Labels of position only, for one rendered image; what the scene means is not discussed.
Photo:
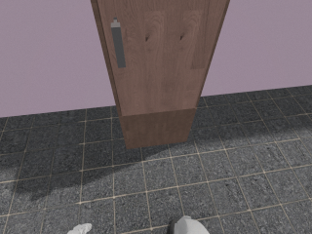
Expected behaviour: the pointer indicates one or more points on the handle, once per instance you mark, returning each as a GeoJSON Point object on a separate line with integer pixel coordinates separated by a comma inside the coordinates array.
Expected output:
{"type": "Point", "coordinates": [118, 43]}

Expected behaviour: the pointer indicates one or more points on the cupboard door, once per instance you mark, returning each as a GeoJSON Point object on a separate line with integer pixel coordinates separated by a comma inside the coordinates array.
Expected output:
{"type": "Point", "coordinates": [167, 47]}

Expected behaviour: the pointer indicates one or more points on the right robot thigh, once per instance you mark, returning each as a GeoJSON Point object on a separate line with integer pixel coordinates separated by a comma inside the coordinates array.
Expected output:
{"type": "Point", "coordinates": [189, 226]}

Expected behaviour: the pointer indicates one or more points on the robot right foot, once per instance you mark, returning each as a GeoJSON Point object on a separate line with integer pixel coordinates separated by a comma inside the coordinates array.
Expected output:
{"type": "Point", "coordinates": [172, 226]}

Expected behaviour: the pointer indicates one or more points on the left robot hand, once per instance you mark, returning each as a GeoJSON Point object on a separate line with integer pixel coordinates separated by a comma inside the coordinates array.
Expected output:
{"type": "Point", "coordinates": [81, 229]}

